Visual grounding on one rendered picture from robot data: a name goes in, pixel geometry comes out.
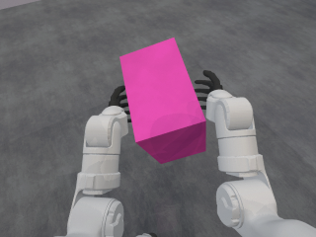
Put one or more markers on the robot right forearm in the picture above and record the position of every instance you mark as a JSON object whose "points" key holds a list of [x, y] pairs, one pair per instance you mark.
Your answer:
{"points": [[235, 131]]}

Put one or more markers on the carton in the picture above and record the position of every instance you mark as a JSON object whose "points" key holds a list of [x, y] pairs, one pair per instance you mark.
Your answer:
{"points": [[167, 120]]}

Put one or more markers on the robot left forearm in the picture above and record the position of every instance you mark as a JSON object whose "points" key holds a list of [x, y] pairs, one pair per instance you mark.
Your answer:
{"points": [[100, 163]]}

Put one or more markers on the robot right upper arm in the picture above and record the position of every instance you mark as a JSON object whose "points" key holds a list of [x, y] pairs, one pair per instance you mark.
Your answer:
{"points": [[250, 208]]}

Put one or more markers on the right robot hand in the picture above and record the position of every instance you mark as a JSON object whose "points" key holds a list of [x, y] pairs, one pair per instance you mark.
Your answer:
{"points": [[213, 85]]}

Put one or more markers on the robot left upper arm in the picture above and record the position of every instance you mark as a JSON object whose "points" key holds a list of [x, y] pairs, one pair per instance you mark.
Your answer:
{"points": [[96, 217]]}

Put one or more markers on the left robot hand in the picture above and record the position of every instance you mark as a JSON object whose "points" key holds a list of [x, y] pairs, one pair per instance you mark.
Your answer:
{"points": [[116, 98]]}

